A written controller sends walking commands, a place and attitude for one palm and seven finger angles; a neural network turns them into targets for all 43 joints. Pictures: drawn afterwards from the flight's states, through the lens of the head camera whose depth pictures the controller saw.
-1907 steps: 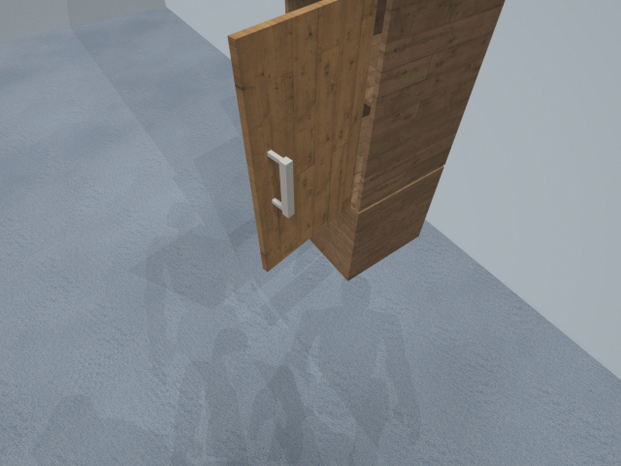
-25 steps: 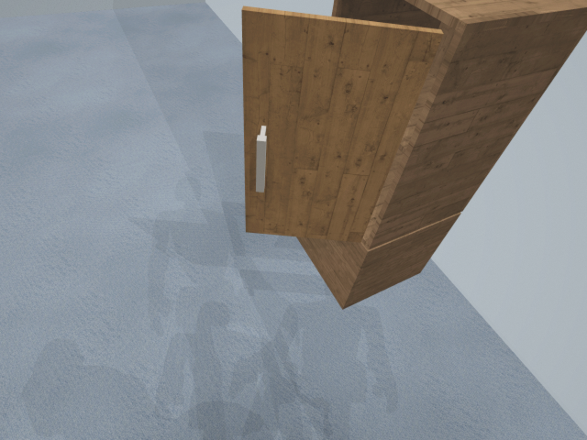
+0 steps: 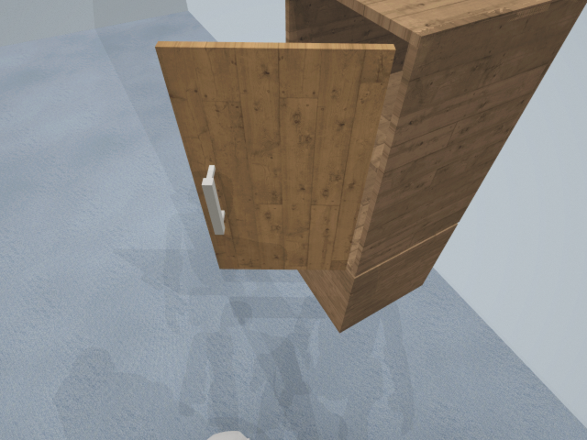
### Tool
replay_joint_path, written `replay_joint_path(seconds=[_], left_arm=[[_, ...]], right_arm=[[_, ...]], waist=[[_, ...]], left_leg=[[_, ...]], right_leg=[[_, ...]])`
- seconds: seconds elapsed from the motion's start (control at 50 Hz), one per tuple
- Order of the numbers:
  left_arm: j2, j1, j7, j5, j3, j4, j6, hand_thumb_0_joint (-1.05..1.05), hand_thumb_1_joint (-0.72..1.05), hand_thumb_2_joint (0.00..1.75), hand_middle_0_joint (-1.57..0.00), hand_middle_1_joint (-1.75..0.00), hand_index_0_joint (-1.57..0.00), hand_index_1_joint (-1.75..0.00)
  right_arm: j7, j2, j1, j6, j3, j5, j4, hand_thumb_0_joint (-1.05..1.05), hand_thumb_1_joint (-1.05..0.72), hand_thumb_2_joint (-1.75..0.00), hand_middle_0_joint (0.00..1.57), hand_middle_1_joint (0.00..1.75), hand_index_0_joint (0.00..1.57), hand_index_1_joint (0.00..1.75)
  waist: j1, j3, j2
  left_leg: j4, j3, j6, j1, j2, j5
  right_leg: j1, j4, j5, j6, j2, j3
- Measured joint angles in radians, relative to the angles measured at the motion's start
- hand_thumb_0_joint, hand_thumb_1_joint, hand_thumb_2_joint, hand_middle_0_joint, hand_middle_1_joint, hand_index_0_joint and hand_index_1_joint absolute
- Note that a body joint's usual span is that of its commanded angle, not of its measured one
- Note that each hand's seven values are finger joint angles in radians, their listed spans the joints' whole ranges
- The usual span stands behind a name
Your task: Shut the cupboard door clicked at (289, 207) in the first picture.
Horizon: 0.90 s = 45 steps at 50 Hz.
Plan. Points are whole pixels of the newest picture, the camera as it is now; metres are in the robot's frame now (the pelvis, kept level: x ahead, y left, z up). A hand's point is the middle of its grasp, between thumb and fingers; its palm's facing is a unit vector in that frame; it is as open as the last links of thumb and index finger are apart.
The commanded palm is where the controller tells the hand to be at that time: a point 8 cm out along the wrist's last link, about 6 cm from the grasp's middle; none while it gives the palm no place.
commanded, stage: take the last steps up to it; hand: left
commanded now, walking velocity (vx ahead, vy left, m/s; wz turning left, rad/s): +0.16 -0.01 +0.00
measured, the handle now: (215, 201) +0.55 +0.17 -0.05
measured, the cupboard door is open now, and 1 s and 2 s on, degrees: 60 60 60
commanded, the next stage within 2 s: come to a stop and stand still in 0.02 s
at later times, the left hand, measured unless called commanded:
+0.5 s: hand out of the picture +0.11 +0.17 -0.19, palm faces +0.03 -0.97 -0.24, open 7.4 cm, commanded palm none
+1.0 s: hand out of the picture +0.12 +0.20 -0.19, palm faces -0.04 -0.97 -0.23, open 7.4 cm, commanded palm none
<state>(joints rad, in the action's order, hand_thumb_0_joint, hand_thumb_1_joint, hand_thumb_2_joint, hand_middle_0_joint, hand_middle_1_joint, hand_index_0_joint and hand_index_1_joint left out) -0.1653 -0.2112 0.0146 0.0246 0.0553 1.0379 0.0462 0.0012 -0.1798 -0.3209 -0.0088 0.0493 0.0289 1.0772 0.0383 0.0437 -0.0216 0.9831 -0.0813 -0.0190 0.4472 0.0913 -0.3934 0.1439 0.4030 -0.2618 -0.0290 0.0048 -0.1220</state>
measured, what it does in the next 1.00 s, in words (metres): steps on the spot: left foot, then right foot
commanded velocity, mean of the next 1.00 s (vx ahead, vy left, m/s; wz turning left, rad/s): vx -0.06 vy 0.03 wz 0.00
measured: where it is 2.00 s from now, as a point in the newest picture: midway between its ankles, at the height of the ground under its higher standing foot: outside the picture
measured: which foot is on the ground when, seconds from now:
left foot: up 0.00-0.14, down 0.16-0.52, up 0.54-0.78, down 0.80-1.00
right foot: down 0.00-0.18, up 0.20-0.48, down 0.50-1.00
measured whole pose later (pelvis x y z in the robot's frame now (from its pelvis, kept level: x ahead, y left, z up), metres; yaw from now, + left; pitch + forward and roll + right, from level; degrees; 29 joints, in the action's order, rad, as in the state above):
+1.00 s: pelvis +0.07 +0.01 -0.01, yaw -1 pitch -1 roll +0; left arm -0.20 -0.22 0.04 0.02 0.00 1.03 -0.02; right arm 0.01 -0.18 -0.25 -0.01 0.02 0.02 0.97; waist 0.01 0.05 0.01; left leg 0.57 -0.07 0.05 0.20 -0.02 -0.36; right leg 0.27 0.56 -0.28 0.04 0.07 0.00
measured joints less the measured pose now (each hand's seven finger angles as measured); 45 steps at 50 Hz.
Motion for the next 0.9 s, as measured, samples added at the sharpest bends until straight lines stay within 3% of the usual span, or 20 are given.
replay_joint_path(seconds=[0.1,0.16,0.22,0.3,0.4,0.48,0.52,0.58,0.66,0.72,0.76,0.8,0.9], left_arm=[[-0.004,-0.057,-0.002,0.003,-0.013,0.048,-0.006,-0.01,0.93,0.90,-0.20,-0.30,-0.20,-0.30],[0.002,-0.097,-0.002,-0.002,-0.017,0.072,-0.018,0.00,0.92,0.90,-0.20,-0.30,-0.20,-0.30],[-0.005,-0.099,0.010,-0.010,-0.023,0.087,-0.049,0.00,0.92,0.90,-0.20,-0.30,-0.20,-0.30],[0.001,-0.060,0.015,-0.011,-0.029,0.074,-0.081,0.01,0.91,0.90,-0.20,-0.30,-0.20,-0.30],[-0.003,-0.019,0.010,-0.004,-0.018,0.008,-0.099,0.00,0.91,0.90,-0.20,-0.30,-0.20,-0.30],[-0.022,-0.011,0.010,0.004,-0.005,-0.034,-0.093,0.00,0.91,0.90,-0.20,-0.30,-0.20,-0.30],[-0.037,-0.020,0.013,0.010,-0.003,-0.043,-0.080,0.00,0.91,0.90,-0.20,-0.30,-0.20,-0.30],[-0.024,-0.023,0.007,0.014,-0.016,-0.031,-0.082,0.00,0.91,0.90,-0.20,-0.30,-0.20,-0.30],[-0.013,-0.029,0.002,0.014,-0.021,-0.020,-0.074,0.00,0.90,0.90,-0.20,-0.30,-0.20,-0.30],[-0.011,-0.018,0.003,0.013,-0.019,-0.019,-0.063,0.00,0.90,0.90,-0.20,-0.30,-0.21,-0.30],[-0.014,-0.007,0.007,0.008,-0.018,-0.017,-0.059,0.00,0.90,0.89,-0.21,-0.30,-0.21,-0.30],[-0.016,0.003,0.011,0.000,-0.017,-0.014,-0.060,0.00,0.90,0.89,-0.21,-0.30,-0.21,-0.30],[-0.029,0.005,0.031,-0.006,-0.036,-0.009,-0.048,0.00,0.90,0.89,-0.21,-0.30,-0.21,-0.30]], right_arm=[[-0.007,0.007,0.101,0.018,-0.007,-0.001,-0.055,0.01,-0.91,-0.90,0.20,0.30,0.19,0.29],[-0.009,0.008,0.135,0.042,-0.019,0.001,-0.077,0.01,-0.91,-0.90,0.20,0.30,0.19,0.29],[0.009,0.029,0.163,0.049,-0.035,0.004,-0.079,0.00,-0.91,-0.90,0.20,0.30,0.19,0.29],[0.032,0.043,0.194,0.023,-0.051,-0.004,-0.074,0.00,-0.91,-0.90,0.20,0.30,0.20,0.29],[0.036,0.034,0.220,-0.014,-0.031,-0.009,-0.077,0.00,-0.92,-0.90,0.20,0.30,0.20,0.30],[0.024,0.010,0.213,-0.039,-0.013,-0.009,-0.080,0.00,-0.92,-0.90,0.20,0.30,0.20,0.30],[0.014,0.002,0.200,-0.049,-0.005,-0.015,-0.082,0.00,-0.92,-0.90,0.20,0.30,0.20,0.30],[0.003,-0.025,0.178,-0.068,0.009,-0.014,-0.075,0.00,-0.91,-0.90,0.20,0.30,0.20,0.29],[-0.002,-0.042,0.142,-0.059,0.010,-0.014,-0.065,0.00,-0.91,-0.90,0.20,0.30,0.20,0.29],[0.003,-0.046,0.117,-0.049,0.005,-0.018,-0.060,0.01,-0.91,-0.90,0.20,0.30,0.19,0.29],[0.008,-0.046,0.103,-0.042,-0.002,-0.021,-0.056,0.01,-0.91,-0.90,0.20,0.30,0.19,0.29],[0.010,-0.048,0.090,-0.030,-0.008,-0.020,-0.050,0.01,-0.91,-0.90,0.20,0.30,0.19,0.29],[0.007,-0.028,0.094,-0.027,-0.020,-0.019,-0.058,0.01,-0.91,-0.90,0.20,0.30,0.19,0.29]], waist=[[-0.020,0.005,0.012],[-0.033,0.008,0.015],[-0.049,0.017,0.065],[-0.060,0.037,0.067],[-0.058,0.059,0.032],[-0.057,0.053,0.016],[-0.058,0.037,0.031],[-0.053,0.025,0.006],[-0.051,0.007,0.017],[-0.050,0.007,0.034],[-0.049,0.011,0.044],[-0.045,0.012,0.037],[-0.044,0.020,0.047]], left_leg=[[-0.242,-0.023,0.000,0.006,-0.011,0.095],[-0.407,-0.020,0.015,-0.066,-0.025,0.247],[-0.356,-0.046,0.070,-0.080,-0.051,0.178],[-0.418,-0.052,0.072,-0.121,-0.061,0.177],[-0.459,-0.040,0.061,-0.130,-0.039,0.206],[-0.425,-0.025,0.033,-0.107,-0.021,0.197],[-0.377,-0.023,0.018,-0.079,-0.033,0.159],[-0.271,0.032,0.013,-0.062,-0.059,0.003],[-0.178,0.049,0.004,-0.087,-0.091,-0.037],[-0.256,0.042,-0.010,-0.149,-0.102,-0.054],[-0.384,0.039,-0.015,-0.207,-0.104,0.003],[-0.514,0.043,-0.003,-0.267,-0.089,0.126],[-0.440,0.026,0.038,-0.247,-0.086,0.047]], right_leg=[[-0.070,-0.021,-0.040,0.007,-0.016,-0.005],[-0.084,0.063,-0.120,0.021,-0.022,0.001],[-0.017,0.261,-0.250,0.031,0.008,0.045],[0.090,0.389,-0.293,0.053,0.019,0.077],[0.177,0.371,-0.219,0.054,0.025,0.083],[0.157,0.265,-0.086,0.048,0.028,0.076],[0.140,0.196,-0.049,0.033,0.039,0.102],[0.136,0.195,-0.046,0.029,0.030,0.090],[0.115,0.116,-0.004,0.026,0.033,0.102],[0.111,0.084,0.015,0.030,0.043,0.107],[0.116,0.087,0.014,0.038,0.050,0.106],[0.125,0.113,0.000,0.049,0.044,0.094],[0.123,0.122,0.003,0.070,0.042,0.107]])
